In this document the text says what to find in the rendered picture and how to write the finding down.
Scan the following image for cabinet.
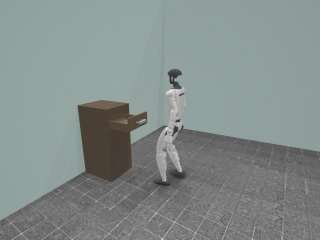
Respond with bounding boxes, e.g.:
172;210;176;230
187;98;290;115
77;100;132;182

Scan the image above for left robot forearm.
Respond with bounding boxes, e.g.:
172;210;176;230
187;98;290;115
167;110;177;136

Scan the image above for drawer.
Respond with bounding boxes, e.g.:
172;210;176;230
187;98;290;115
108;111;148;133

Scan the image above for robot left upper arm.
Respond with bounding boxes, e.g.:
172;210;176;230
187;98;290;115
166;89;178;115

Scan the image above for robot right foot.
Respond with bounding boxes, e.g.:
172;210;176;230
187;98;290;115
170;169;186;177

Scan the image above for handle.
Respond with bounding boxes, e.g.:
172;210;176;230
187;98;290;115
136;119;147;124

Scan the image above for left robot hand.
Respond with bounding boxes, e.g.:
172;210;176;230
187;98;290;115
163;134;173;151

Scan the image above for right robot shin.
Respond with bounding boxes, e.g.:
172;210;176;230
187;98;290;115
166;146;182;172

